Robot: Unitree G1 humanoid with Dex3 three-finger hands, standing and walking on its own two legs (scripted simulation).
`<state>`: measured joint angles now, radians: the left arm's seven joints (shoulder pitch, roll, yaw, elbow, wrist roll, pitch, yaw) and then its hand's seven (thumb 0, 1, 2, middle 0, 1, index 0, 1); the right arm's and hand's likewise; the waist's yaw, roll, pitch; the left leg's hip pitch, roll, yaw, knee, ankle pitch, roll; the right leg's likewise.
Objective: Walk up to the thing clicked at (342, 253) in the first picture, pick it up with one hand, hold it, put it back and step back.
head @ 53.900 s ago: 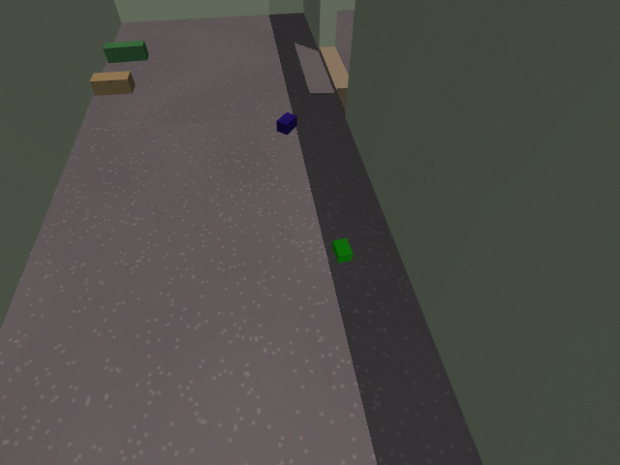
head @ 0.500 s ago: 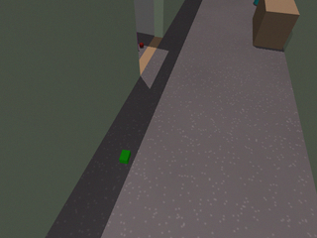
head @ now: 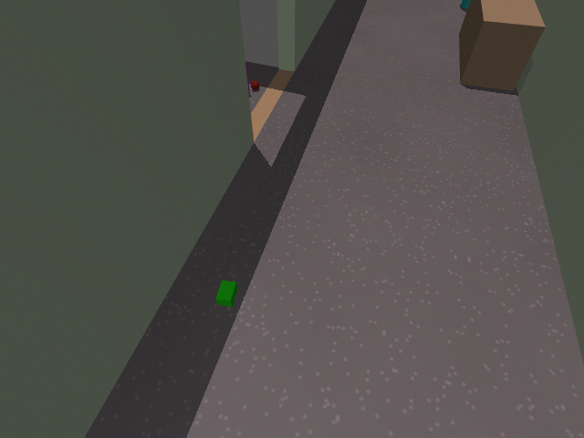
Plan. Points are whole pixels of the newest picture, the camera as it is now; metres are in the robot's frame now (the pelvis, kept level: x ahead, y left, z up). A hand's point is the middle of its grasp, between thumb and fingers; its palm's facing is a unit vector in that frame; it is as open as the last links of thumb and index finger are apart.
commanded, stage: walk up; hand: left
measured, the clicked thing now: (227, 293) +0.75 +0.25 -0.76
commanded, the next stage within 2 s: none
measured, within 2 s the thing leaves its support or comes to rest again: neither
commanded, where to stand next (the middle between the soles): +0.36 +0.01 m, yaw +0 degrees
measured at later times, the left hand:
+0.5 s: hand out of the picture +0.14 +0.32 -0.16, palm faces -0.01 -0.94 -0.35, open 7.4 cm
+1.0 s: hand (153, 342) +0.32 +0.26 -0.15, palm faces -0.01 -0.93 -0.38, open 7.4 cm
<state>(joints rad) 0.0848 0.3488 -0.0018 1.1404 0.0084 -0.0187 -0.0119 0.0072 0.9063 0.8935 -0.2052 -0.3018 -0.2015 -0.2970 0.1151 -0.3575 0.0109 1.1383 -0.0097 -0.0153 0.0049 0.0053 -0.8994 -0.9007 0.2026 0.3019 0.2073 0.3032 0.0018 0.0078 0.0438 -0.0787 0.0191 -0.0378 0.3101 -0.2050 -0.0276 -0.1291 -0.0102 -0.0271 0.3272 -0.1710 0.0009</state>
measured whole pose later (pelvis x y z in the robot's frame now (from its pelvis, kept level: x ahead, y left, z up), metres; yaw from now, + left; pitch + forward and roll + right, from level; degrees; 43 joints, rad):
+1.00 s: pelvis +0.26 -0.01 -0.02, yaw +0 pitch -3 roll +0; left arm 0.28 0.37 0.04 0.86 0.01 -0.05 -0.02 0.01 0.90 0.89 -0.21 -0.30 -0.20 -0.30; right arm 0.27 -0.42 -0.05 0.88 -0.01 -0.02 0.02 0.00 -0.90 -0.90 0.20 0.30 0.21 0.30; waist 0.03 0.03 0.13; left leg -0.42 0.06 0.00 0.74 -0.31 0.00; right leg -0.24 0.00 -0.05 0.56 -0.27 -0.03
